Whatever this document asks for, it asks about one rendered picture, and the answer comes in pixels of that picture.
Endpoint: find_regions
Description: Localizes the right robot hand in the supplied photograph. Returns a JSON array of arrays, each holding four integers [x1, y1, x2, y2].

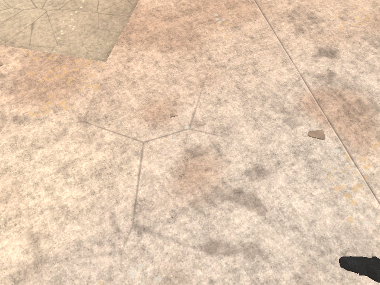
[[339, 256, 380, 283]]

